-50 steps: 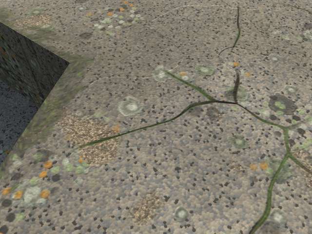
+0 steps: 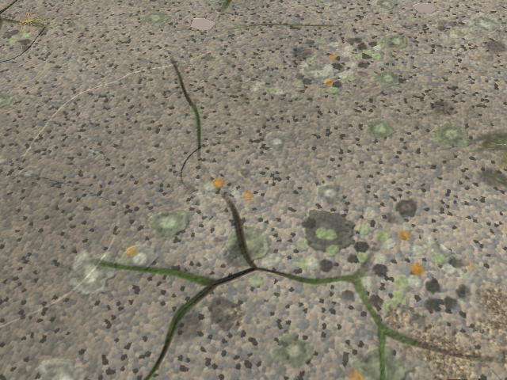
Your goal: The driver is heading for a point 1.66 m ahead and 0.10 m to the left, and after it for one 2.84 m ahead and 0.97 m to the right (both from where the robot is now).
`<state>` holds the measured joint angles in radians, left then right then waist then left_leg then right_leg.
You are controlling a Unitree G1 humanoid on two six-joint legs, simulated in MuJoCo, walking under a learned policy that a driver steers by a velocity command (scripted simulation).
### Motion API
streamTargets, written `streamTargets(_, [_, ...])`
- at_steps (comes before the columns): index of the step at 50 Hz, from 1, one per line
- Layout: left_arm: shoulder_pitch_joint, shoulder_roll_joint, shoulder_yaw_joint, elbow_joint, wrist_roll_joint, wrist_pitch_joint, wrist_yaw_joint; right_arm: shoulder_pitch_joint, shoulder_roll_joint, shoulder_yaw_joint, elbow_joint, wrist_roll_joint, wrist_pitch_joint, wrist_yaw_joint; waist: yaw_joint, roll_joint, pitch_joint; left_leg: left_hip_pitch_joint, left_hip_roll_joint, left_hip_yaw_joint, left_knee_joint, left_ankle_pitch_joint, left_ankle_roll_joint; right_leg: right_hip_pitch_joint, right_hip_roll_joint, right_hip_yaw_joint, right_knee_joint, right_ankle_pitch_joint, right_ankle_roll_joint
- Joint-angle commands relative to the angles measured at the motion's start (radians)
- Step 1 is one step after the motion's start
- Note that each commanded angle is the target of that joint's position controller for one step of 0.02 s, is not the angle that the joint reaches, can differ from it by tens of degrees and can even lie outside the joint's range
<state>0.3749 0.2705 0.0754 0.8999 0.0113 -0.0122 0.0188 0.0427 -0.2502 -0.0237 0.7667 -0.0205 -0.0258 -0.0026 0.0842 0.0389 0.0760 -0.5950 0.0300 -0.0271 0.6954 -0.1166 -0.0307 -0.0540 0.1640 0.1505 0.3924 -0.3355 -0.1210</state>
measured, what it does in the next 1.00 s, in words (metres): walks ahead: left foot, then right foot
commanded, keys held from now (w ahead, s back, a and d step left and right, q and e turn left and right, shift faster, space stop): no key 1.00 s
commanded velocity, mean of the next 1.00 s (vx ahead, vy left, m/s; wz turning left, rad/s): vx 0.04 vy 0.00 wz -0.14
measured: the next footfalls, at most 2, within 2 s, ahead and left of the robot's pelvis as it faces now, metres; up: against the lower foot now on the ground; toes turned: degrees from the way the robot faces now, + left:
left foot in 0.06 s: +0.20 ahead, +0.10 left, +0.00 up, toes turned -5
right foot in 0.44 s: +0.08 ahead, -0.09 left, +0.00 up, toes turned -3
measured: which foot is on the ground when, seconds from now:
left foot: up 0.00-0.04, down 0.06-1.00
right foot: down 0.00-0.06, up 0.08-0.42, down 0.44-1.00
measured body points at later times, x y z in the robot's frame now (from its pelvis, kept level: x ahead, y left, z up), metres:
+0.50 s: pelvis +0.07 +0.01 +0.00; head +0.07 +0.00 +0.45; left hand +0.17 +0.26 -0.13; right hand +0.12 -0.25 -0.13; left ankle +0.16 +0.11 -0.73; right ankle +0.04 -0.09 -0.74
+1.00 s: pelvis +0.10 +0.00 +0.01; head +0.11 +0.00 +0.46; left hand +0.14 +0.24 -0.15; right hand +0.09 -0.24 -0.15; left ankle +0.16 +0.11 -0.73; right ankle +0.04 -0.09 -0.73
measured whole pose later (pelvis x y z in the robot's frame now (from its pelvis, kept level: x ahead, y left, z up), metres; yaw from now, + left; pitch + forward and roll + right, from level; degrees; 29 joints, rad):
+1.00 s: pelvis +0.10 +0.00 +0.01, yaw -5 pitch -1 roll +0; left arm 0.28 0.20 -0.01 1.09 0.01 -0.01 0.04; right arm 0.27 -0.20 0.00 1.08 -0.01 0.00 -0.02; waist -0.02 0.00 0.03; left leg -0.23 -0.01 0.01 0.38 -0.13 0.01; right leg -0.07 0.05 0.03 0.37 -0.28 -0.04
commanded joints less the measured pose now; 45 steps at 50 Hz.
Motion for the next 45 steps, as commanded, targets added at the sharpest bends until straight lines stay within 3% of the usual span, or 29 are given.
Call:
streamTargets(1, [-0.027,0.163,0.036,-0.068,0.009,-0.002,0.012,0.088,-0.132,-0.028,-0.039,0.003,-0.027,-0.015,-0.075,-0.138,-0.113,0.185,-0.063,0.008,-0.149,-0.012,0.044,0.042,-0.233,0.155,0.155,0.996,-0.006])
streamTargets(2, [-0.055,0.168,0.036,-0.076,0.0,-0.01,0.008,0.173,-0.146,-0.034,-0.013,-0.001,-0.036,-0.022,-0.119,-0.13,-0.138,0.309,-0.068,0.021,-0.244,0.076,0.065,0.018,-0.207,0.152,0.243,0.98,0.019])
streamTargets(3, [-0.077,0.145,0.028,-0.097,-0.016,-0.023,0.001,0.277,-0.171,-0.04,0.004,-0.011,-0.054,-0.03,-0.172,-0.076,-0.199,0.512,0.037,-0.053,-0.302,0.33,0.101,-0.079,-0.158,0.134,0.413,0.802,0.048])
streamTargets(4, [0.023,0.055,0.01,-0.122,-0.029,-0.027,0.002,0.299,-0.236,-0.044,-0.015,-0.01,-0.055,-0.034,-0.118,0.148,-0.325,0.744,0.34,-0.308,-0.197,0.95,0.199,-0.251,-0.02,0.011,0.701,-0.07,0.076])
streamTargets(5, [0.159,0.099,0.019,-0.103,-0.024,-0.011,0.014,0.279,-0.241,-0.054,-0.028,0.012,-0.03,-0.027,-0.068,0.249,-0.456,0.76,0.471,-0.572,-0.243,1.006,0.357,-0.346,0.04,-0.032,0.882,-0.35,0.082])
streamTargets(6, [0.138,0.136,0.024,-0.054,0.01,0.01,0.016,0.212,-0.157,-0.036,-0.05,0.023,-0.018,-0.019,-0.054,0.063,-0.343,0.637,0.414,-0.5,-0.275,0.807,0.353,-0.374,-0.018,0.009,0.949,-0.272,0.088])
streamTargets(7, [0.052,0.135,0.024,-0.062,0.022,0.02,0.007,0.156,-0.092,-0.016,-0.058,0.022,-0.014,-0.019,-0.063,-0.005,-0.235,0.529,0.333,-0.366,-0.302,0.637,0.316,-0.389,-0.042,-0.002,0.917,-0.217,0.1])
streamTargets(8, [0.013,0.115,0.02,-0.073,0.016,0.03,-0.001,0.122,-0.069,-0.005,-0.055,0.011,-0.009,-0.021,-0.052,0.0,-0.175,0.458,0.269,-0.278,-0.344,0.517,0.274,-0.385,-0.068,-0.01,0.858,-0.186,0.115])
streamTargets(10, [0.014,0.089,0.009,-0.069,0.013,0.056,-0.016,0.121,-0.095,-0.009,-0.035,-0.001,-0.005,-0.023,-0.045,0.086,-0.142,0.363,0.189,-0.165,-0.39,0.412,0.242,-0.316,-0.073,-0.043,0.777,-0.13,0.136])
streamTargets(13, [0.002,0.068,-0.006,-0.064,0.006,0.07,-0.018,0.13,-0.107,-0.009,-0.012,-0.006,-0.007,-0.018,-0.04,0.093,-0.161,0.337,0.171,-0.12,-0.409,0.303,0.237,-0.256,-0.074,-0.075,0.601,-0.139,0.142])
streamTargets(16, [-0.062,0.057,-0.023,-0.066,0.009,0.082,-0.015,0.139,-0.126,-0.014,0.003,-0.007,0.006,-0.013,-0.066,0.131,-0.151,0.312,0.169,-0.138,-0.453,0.008,0.234,-0.203,-0.104,-0.113,0.412,-0.127,0.126])
streamTargets(18, [-0.083,0.067,-0.028,-0.062,0.006,0.081,-0.015,0.147,-0.144,-0.022,0.011,-0.007,0.022,-0.007,-0.076,0.144,-0.137,0.297,0.17,-0.164,-0.47,-0.153,0.228,-0.165,-0.108,-0.14,0.307,-0.094,0.113])
streamTargets(20, [-0.048,0.058,-0.034,-0.037,0.007,0.07,-0.015,0.145,-0.154,-0.026,0.018,0.003,0.04,-0.007,-0.053,0.113,-0.116,0.239,0.164,-0.166,-0.463,-0.248,0.196,-0.069,-0.108,-0.168,0.137,0.009,0.085])
streamTargets(21, [-0.045,0.06,-0.037,-0.029,0.011,0.059,-0.013,0.162,-0.147,-0.025,0.027,0.006,0.046,-0.008,-0.051,0.089,-0.091,0.188,0.156,-0.165,-0.46,-0.298,0.159,-0.017,-0.116,-0.148,0.04,0.059,0.061])
streamTargets(22, [-0.069,0.08,-0.039,-0.04,0.021,0.046,-0.008,0.182,-0.13,-0.023,0.033,0.006,0.047,-0.008,-0.058,0.024,-0.06,0.152,0.135,-0.148,-0.43,-0.316,0.104,-0.012,-0.179,-0.05,-0.063,0.061,0.037])
streamTargets(23, [-0.094,0.136,-0.034,-0.057,0.032,0.034,0.001,0.198,-0.082,-0.012,0.017,0.017,0.042,-0.003,-0.086,-0.126,-0.073,0.128,0.055,-0.065,-0.319,-0.302,0.05,-0.039,-0.347,0.174,-0.165,-0.064,-0.011])
streamTargets(24, [-0.156,0.113,-0.044,-0.049,0.014,0.026,-0.001,0.169,-0.065,-0.008,0.026,0.024,0.043,-0.004,-0.098,-0.211,-0.018,0.293,-0.022,0.015,-0.261,-0.212,0.035,-0.301,-0.426,0.242,-0.243,-0.167,-0.051])
streamTargets(25, [-0.235,0.064,-0.06,-0.055,0.014,0.014,0.001,0.176,-0.061,-0.007,0.048,0.017,0.044,-0.001,-0.132,-0.174,0.007,0.42,-0.002,-0.012,-0.239,-0.122,0.041,-0.375,-0.375,0.176,-0.242,-0.183,-0.018])
streamTargets(27, [-0.212,0.07,-0.061,-0.022,0.007,-0.001,0.007,0.204,-0.063,-0.006,0.083,0.008,0.035,0.003,-0.139,-0.17,-0.015,0.484,0.002,-0.008,-0.298,-0.009,0.04,-0.343,-0.287,0.081,-0.209,-0.131,0.044])
streamTargets(29, [-0.17,0.071,-0.061,0.005,-0.004,-0.008,0.009,0.229,-0.083,-0.007,0.114,0.0,0.024,0.004,-0.132,-0.15,-0.034,0.492,0.034,-0.033,-0.337,0.017,0.04,-0.293,-0.261,0.051,-0.186,-0.069,0.057])
streamTargets(31, [-0.131,0.059,-0.062,0.028,-0.006,-0.003,0.008,0.236,-0.095,-0.008,0.144,0.008,0.019,0.003,-0.114,-0.092,-0.009,0.446,0.046,-0.055,-0.353,-0.028,0.045,-0.261,-0.248,0.042,-0.177,-0.061,0.052])
streamTargets(34, [-0.098,0.055,-0.061,0.062,-0.003,-0.001,0.011,0.232,-0.07,-0.001,0.178,0.009,0.019,-0.001,-0.102,-0.038,0.005,0.402,0.05,-0.067,-0.375,-0.029,0.048,-0.203,-0.24,0.021,-0.139,0.028,0.043])
streamTargets(45, [-0.068,0.026,-0.068,0.146,-0.006,-0.008,0.019,0.258,-0.048,0.006,0.277,0.01,0.019,-0.019,-0.099,-0.027,-0.036,0.446,0.06,-0.071,-0.359,0.054,0.065,-0.136,-0.235,-0.014,-0.106,0.179,0.045])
